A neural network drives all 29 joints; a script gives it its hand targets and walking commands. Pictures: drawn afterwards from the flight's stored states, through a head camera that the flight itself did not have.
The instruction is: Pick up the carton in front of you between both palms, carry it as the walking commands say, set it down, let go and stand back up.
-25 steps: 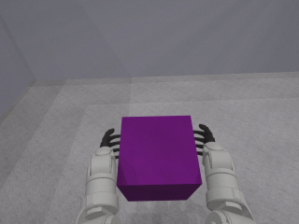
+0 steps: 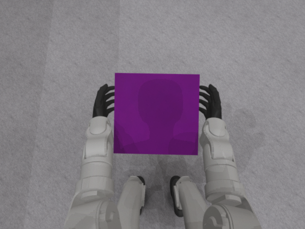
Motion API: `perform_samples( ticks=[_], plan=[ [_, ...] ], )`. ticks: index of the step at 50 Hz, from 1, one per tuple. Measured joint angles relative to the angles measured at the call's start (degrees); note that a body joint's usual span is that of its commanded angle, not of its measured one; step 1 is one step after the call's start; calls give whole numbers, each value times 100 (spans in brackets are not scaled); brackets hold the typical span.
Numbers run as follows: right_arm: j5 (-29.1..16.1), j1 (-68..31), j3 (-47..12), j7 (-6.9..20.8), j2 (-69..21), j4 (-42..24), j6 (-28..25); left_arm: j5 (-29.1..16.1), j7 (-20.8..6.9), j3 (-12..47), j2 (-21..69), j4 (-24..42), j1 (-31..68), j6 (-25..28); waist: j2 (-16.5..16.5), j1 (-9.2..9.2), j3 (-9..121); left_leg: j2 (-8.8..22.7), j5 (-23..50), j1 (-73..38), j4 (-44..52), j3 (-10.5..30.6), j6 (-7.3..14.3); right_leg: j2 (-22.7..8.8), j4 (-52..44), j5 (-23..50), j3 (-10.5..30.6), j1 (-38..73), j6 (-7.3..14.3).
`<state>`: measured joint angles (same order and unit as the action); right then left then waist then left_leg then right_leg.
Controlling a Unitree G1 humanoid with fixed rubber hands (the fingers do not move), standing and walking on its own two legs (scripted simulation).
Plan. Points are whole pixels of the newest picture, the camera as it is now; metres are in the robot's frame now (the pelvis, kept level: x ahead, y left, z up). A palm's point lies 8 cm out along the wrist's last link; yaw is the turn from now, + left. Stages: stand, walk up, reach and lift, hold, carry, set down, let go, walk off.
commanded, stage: set down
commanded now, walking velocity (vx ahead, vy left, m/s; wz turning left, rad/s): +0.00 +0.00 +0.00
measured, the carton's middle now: (156, 113) +0.42 +0.02 -0.17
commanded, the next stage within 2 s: none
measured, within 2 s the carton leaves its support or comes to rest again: rests again in 1.94 s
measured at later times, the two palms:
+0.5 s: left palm (108, 112) +0.44 +0.18 -0.22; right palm (192, 115) +0.43 -0.11 -0.21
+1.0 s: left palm (112, 113) +0.48 +0.20 -0.37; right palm (180, 117) +0.46 -0.09 -0.37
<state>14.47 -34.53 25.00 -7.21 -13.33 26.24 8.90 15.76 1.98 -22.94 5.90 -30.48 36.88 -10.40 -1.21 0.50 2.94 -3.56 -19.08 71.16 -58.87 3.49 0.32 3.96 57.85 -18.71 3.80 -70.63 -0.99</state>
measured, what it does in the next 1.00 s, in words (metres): lowers itself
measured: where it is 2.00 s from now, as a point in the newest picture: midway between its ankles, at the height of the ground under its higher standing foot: (157, 203)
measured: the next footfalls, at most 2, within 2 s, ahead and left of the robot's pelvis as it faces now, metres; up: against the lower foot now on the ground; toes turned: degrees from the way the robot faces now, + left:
none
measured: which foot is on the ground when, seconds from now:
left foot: down 0.00-1.00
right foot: down 0.00-1.00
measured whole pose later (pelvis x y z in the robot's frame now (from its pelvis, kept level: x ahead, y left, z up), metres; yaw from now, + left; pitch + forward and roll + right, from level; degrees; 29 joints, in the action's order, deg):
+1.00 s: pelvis -0.04 +0.01 -0.24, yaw -3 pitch +45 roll -4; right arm 9.4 -66.9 30.4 -14.1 -5.6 38.5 12.4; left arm 10.0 1.2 -16.7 -12.9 -51.6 74.2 -15.3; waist -3.8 1.9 -3.0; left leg -6.7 -30.6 125.9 -111.6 3.3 -0.6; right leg 9.0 109.3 -30.7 2.6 -124.4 -5.0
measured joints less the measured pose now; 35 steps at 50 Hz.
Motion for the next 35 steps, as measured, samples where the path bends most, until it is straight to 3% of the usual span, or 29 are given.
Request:
perform_samples(
  ticks=[12,27,35],
  plan=[
    [21,-526,279,9,38,152,375,12,-122,-165,-267,-451,688,-369,-38,9,915,-92,-531,1894,-1486,-33,10,95,1482,-537,27,-1888,-80],
    [-278,-1543,278,-521,315,673,289,-309,26,132,-908,-1202,1795,-328,-101,81,751,-170,-945,3740,-3286,-26,-42,295,3232,-937,-8,-3712,-190],
    [-372,-2187,380,-670,464,879,343,-442,32,307,-1267,-1539,2496,-419,-176,115,341,-215,-1056,4454,-4103,-17,-79,399,4023,-1048,-43,-4413,-255]
  ],
)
